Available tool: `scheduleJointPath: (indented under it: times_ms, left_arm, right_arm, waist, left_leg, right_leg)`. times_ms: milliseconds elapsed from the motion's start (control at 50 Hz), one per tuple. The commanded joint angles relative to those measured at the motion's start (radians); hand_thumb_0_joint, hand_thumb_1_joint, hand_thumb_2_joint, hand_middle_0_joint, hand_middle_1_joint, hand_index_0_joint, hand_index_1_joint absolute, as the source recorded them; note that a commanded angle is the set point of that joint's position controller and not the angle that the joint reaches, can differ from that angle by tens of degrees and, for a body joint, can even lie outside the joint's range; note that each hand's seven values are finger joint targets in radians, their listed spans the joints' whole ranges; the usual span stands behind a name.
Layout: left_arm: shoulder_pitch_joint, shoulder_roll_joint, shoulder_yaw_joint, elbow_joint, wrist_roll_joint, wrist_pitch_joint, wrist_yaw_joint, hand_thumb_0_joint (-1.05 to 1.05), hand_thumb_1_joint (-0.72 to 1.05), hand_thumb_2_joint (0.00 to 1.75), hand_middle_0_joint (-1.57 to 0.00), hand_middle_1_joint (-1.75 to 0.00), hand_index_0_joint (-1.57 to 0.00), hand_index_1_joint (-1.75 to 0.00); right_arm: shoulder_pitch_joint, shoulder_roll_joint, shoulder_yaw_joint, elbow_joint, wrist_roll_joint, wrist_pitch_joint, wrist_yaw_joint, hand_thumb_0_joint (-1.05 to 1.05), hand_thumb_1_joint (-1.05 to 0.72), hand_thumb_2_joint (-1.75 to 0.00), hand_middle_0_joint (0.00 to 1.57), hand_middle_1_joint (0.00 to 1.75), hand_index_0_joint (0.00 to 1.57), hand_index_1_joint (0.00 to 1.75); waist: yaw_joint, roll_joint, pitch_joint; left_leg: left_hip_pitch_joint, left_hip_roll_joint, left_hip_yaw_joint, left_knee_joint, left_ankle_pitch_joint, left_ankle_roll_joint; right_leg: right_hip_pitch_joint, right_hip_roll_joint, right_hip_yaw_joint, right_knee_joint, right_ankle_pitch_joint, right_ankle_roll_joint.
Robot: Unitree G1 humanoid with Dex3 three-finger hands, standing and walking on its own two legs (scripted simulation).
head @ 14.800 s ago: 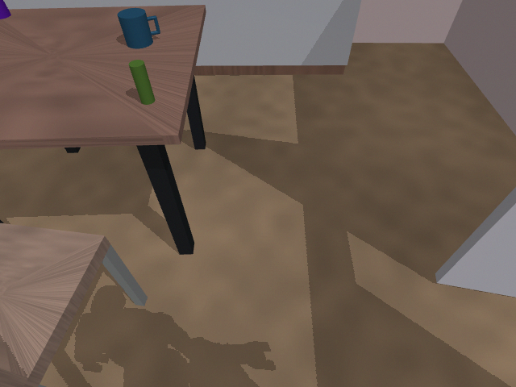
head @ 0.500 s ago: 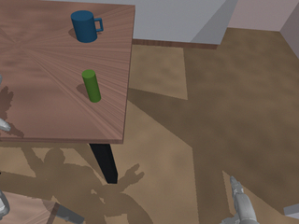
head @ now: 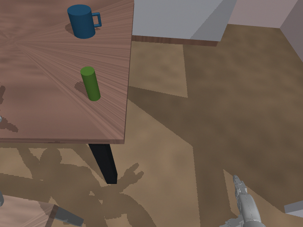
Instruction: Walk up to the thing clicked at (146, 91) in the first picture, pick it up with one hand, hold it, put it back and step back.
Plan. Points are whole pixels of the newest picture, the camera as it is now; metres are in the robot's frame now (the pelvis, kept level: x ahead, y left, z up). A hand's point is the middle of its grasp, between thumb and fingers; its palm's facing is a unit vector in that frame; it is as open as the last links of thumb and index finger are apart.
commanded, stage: go down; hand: left
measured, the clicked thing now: (91, 84) +0.54 +0.15 +0.04
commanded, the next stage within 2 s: approach in 0.82 s
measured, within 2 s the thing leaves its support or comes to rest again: neither
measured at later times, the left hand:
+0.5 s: hand out of the picture +0.45 +0.34 +0.16, palm faces +0.09 -1.00 +0.01, open 17.8 cm
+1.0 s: hand out of the picture +0.46 +0.34 +0.15, palm faces +0.08 -1.00 +0.01, open 17.7 cm
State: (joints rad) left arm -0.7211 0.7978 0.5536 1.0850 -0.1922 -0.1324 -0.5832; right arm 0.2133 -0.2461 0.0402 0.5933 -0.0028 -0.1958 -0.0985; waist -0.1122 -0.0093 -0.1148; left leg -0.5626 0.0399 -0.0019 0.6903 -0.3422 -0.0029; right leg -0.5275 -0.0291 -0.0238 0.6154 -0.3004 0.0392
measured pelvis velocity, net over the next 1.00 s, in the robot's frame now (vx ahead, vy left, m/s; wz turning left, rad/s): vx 0.01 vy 0.01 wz -0.02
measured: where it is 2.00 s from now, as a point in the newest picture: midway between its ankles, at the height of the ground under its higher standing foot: outside the picture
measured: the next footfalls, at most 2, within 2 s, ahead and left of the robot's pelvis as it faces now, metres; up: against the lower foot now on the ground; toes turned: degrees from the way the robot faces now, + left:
none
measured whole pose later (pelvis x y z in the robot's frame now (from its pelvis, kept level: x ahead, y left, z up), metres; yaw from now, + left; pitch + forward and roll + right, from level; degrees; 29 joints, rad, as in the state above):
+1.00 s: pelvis +0.01 +0.01 -0.01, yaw -1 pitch +16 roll -3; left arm -0.83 0.86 0.56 1.15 -0.15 -0.10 -0.56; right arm 0.25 -0.26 0.06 0.48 0.00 -0.16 -0.08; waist -0.14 0.00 -0.14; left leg -0.66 0.05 0.00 0.79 -0.41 0.00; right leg -0.62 -0.02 -0.02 0.68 -0.34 0.04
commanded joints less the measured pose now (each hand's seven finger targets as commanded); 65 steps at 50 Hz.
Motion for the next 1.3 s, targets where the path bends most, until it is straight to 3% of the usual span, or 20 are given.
scheduleJointPath:
  times_ms: [0,40,160,220,240,260,320,420,480,520,740,760,800,840,1000,1040,1080,1120,1180,1280]
  left_arm:
    - [-0.404,0.359,0.032,-0.178,-0.025,-0.057,0.01,0.0,-0.61,0.03,-0.04,-0.03,-0.04,-0.03]
    - [-0.441,0.38,0.036,-0.189,-0.023,-0.064,0.011,0.0,-0.61,0.03,-0.05,-0.03,-0.05,-0.04]
    - [-0.437,0.383,0.03,-0.117,-0.014,-0.059,0.011,0.0,-0.61,0.03,-0.05,-0.03,-0.05,-0.04]
    - [-0.489,0.448,0.057,-0.171,-0.009,-0.064,0.02,0.0,-0.61,0.03,-0.04,-0.03,-0.04,-0.03]
    - [-0.432,0.419,0.046,-0.089,-0.005,-0.049,0.019,0.0,-0.61,0.03,-0.05,-0.03,-0.05,-0.04]
    - [-0.472,0.423,0.045,-0.172,-0.007,-0.061,0.018,0.0,-0.61,0.04,-0.04,-0.03,-0.04,-0.04]
    - [-0.469,0.432,0.049,-0.136,-0.003,-0.059,0.02,0.0,-0.61,0.03,-0.04,-0.03,-0.04,-0.04]
    - [-0.477,0.421,0.037,-0.107,0.0,-0.05,0.013,0.0,-0.61,0.04,-0.05,-0.04,-0.05,-0.04]
    - [-0.515,0.471,0.056,-0.149,0.005,-0.054,0.012,0.0,-0.61,0.04,-0.05,-0.04,-0.04,-0.04]
    - [-0.511,0.453,0.049,-0.14,0.008,-0.048,0.009,0.0,-0.6,0.04,-0.04,-0.03,-0.04,-0.04]
    - [-0.484,0.423,0.034,-0.096,0.011,-0.04,0.008,0.0,-0.61,0.03,-0.05,-0.04,-0.04,-0.05]
    - [-0.508,0.461,0.054,-0.166,0.009,-0.045,0.012,0.0,-0.61,0.03,-0.04,-0.04,-0.04,-0.04]
    - [-0.489,0.39,0.013,-0.114,0.009,-0.034,0.012,0.0,-0.61,0.03,-0.05,-0.04,-0.04,-0.05]
    - [-0.53,0.475,0.058,-0.174,0.014,-0.041,0.024,0.0,-0.61,0.03,-0.05,-0.04,-0.04,-0.05]
    - [-0.479,0.382,0.022,-0.166,0.015,-0.027,0.041,0.0,-0.57,0.06,-0.07,-0.05,-0.04,-0.08]
    - [-0.438,0.249,-0.045,-0.072,0.002,-0.026,0.03,0.0,-0.54,0.07,-0.07,-0.05,-0.04,-0.09]
    - [-0.462,0.258,-0.044,-0.106,0.004,-0.048,0.038,0.0,-0.55,0.07,-0.07,-0.05,-0.04,-0.08]
    - [-0.508,0.21,-0.06,-0.134,-0.003,-0.067,0.047,0.0,-0.52,0.07,-0.06,-0.05,-0.04,-0.07]
    - [-0.5,0.133,-0.081,-0.121,-0.007,-0.092,0.085,0.0,-0.55,0.07,-0.05,-0.05,-0.04,-0.07]
    - [-0.531,0.076,-0.085,-0.142,0.004,-0.16,0.162,0.0,-0.59,0.06,-0.06,-0.06,-0.05,-0.07]
  right_arm:
    - [-0.032,-0.147,-0.052,-0.127,0.009,-0.045,-0.014,0.0,0.54,-0.05,0.05,0.05,0.05,0.05]
    - [-0.063,-0.181,-0.082,-0.179,0.009,-0.049,-0.017,0.0,0.54,-0.05,0.05,0.05,0.05,0.05]
    - [-0.037,-0.159,-0.05,-0.155,0.007,-0.044,-0.02,0.0,0.53,-0.05,0.05,0.05,0.05,0.05]
    - [-0.028,-0.173,-0.065,-0.16,0.008,-0.043,-0.023,0.0,0.53,-0.05,0.05,0.05,0.05,0.05]
    - [-0.027,-0.18,-0.064,-0.168,0.007,-0.043,-0.023,0.0,0.53,-0.05,0.05,0.05,0.05,0.05]
    - [-0.049,-0.159,-0.047,-0.172,0.008,-0.045,-0.019,0.0,0.53,-0.05,0.05,0.05,0.05,0.05]
    - [-0.036,-0.182,-0.065,-0.17,0.006,-0.043,-0.023,0.0,0.53,-0.05,0.05,0.05,0.05,0.05]
    - [-0.022,-0.152,-0.035,-0.17,0.005,-0.038,-0.017,0.0,0.53,-0.05,0.05,0.05,0.05,0.05]
    - [-0.023,-0.2,-0.08,-0.194,0.004,-0.037,-0.023,0.0,0.53,-0.05,0.05,0.05,0.05,0.05]
    - [-0.033,-0.166,-0.04,-0.218,0.004,-0.038,-0.015,0.0,0.53,-0.05,0.05,0.05,0.05,0.05]
    - [0.025,-0.166,-0.046,-0.214,0.002,-0.023,-0.011,0.0,0.52,-0.06,0.05,0.05,0.05,0.05]
    - [0.031,-0.166,-0.048,-0.196,0.002,-0.022,-0.009,0.0,0.52,-0.05,0.05,0.05,0.05,0.05]
    - [-0.014,-0.183,-0.058,-0.262,0.003,-0.029,-0.008,0.0,0.52,-0.06,0.05,0.05,0.05,0.05]
    - [0.022,-0.182,-0.061,-0.231,0.004,-0.021,-0.006,0.0,0.52,-0.06,0.05,0.05,0.05,0.05]
    - [0.028,-0.167,-0.053,-0.281,0.007,-0.014,0.0,0.0,0.53,-0.05,0.05,0.05,0.05,0.05]
    - [0.01,-0.158,-0.043,-0.294,0.007,-0.016,0.008,0.0,0.54,-0.05,0.05,0.05,0.05,0.05]
    - [0.03,-0.188,-0.075,-0.3,0.003,-0.02,0.007,0.0,0.54,-0.05,0.05,0.05,0.05,0.05]
    - [0.036,-0.166,-0.057,-0.335,0.002,-0.018,0.019,0.0,0.55,-0.05,0.05,0.05,0.05,0.05]
    - [0.052,-0.201,-0.099,-0.38,0.002,-0.017,0.027,0.0,0.55,-0.05,0.05,0.05,0.05,0.05]
    - [0.125,-0.183,-0.101,-0.421,-0.01,-0.002,0.062,0.0,0.55,-0.05,0.05,0.05,0.05,0.05]
  waist:
    - [0.02,0.183,-0.317]
    - [0.005,0.196,-0.358]
    - [0.009,0.178,-0.347]
    - [0.005,0.216,-0.41]
    - [0.003,0.176,-0.367]
    - [0.014,0.198,-0.382]
    - [0.007,0.207,-0.383]
    - [0.003,0.202,-0.388]
    - [-0.008,0.222,-0.439]
    - [0.004,0.202,-0.435]
    - [-0.013,0.212,-0.426]
    - [0.0,0.24,-0.431]
    - [-0.012,0.218,-0.429]
    - [0.003,0.255,-0.454]
    - [0.0,0.202,-0.413]
    - [-0.02,0.161,-0.356]
    - [-0.031,0.163,-0.368]
    - [-0.037,0.171,-0.383]
    - [-0.064,0.143,-0.353]
    - [-0.076,0.17,-0.381]
  left_leg:
    - [0.261,-0.019,-0.017,-0.049,0.344,0.01]
    - [0.283,-0.013,-0.022,-0.041,0.334,0.005]
    - [0.241,-0.015,-0.021,-0.018,0.331,0.01]
    - [0.273,-0.015,-0.021,-0.003,0.374,0.007]
    - [0.252,-0.012,-0.023,-0.006,0.368,0.009]
    - [0.252,-0.012,-0.024,-0.003,0.372,0.006]
    - [0.26,-0.008,-0.028,0.004,0.375,0.003]
    - [0.242,-0.008,-0.025,0.026,0.419,0.007]
    - [0.285,-0.007,-0.027,0.036,0.446,0.005]
    - [0.265,-0.007,-0.028,0.035,0.453,0.006]
    - [0.271,-0.006,-0.028,0.061,0.519,0.009]
    - [0.277,-0.007,-0.028,0.06,0.525,0.008]
    - [0.284,-0.002,-0.03,0.059,0.518,0.006]
    - [0.293,-0.001,-0.034,0.059,0.547,0.0]
    - [0.259,-0.006,-0.024,0.05,0.5,0.009]
    - [0.229,-0.004,-0.024,0.052,0.467,0.012]
    - [0.241,-0.002,-0.026,0.06,0.466,0.011]
    - [0.241,-0.005,-0.026,0.074,0.446,0.009]
    - [0.21,0.0,-0.031,0.085,0.369,0.007]
    - [0.208,0.019,-0.054,0.159,0.435,-0.005]
  right_leg:
    - [0.041,0.035,-0.021,-0.036,0.241,-0.054]
    - [0.026,0.039,-0.024,-0.029,0.219,-0.056]
    - [0.015,0.038,-0.017,-0.017,0.223,-0.053]
    - [0.029,0.038,-0.016,-0.006,0.249,-0.053]
    - [0.018,0.041,-0.018,-0.007,0.242,-0.054]
    - [0.019,0.041,-0.017,-0.002,0.246,-0.055]
    - [-0.007,0.045,-0.019,0.006,0.226,-0.058]
    - [-0.005,0.043,-0.016,0.013,0.264,-0.053]
    - [-0.01,0.043,-0.014,0.021,0.279,-0.054]
    - [0.016,0.044,-0.016,0.022,0.291,-0.055]
    - [-0.009,0.043,-0.014,0.036,0.34,-0.051]
    - [-0.014,0.043,-0.014,0.037,0.335,-0.052]
    - [-0.017,0.046,-0.018,0.035,0.319,-0.053]
    - [-0.001,0.045,-0.017,0.038,0.328,-0.056]
    - [0.013,0.046,-0.015,0.034,0.323,-0.052]
    - [-0.028,0.048,-0.017,0.033,0.301,-0.05]
    - [-0.047,0.049,-0.019,0.047,0.296,-0.049]
    - [-0.074,0.046,-0.021,0.054,0.287,-0.049]
    - [-0.127,0.05,-0.026,0.079,0.235,-0.051]
    - [-0.234,0.053,-0.037,0.157,0.211,-0.054]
